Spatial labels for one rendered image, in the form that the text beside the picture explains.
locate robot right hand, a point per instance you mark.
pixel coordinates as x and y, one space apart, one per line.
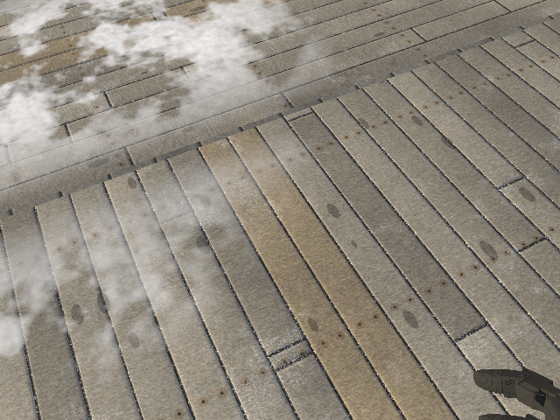
529 387

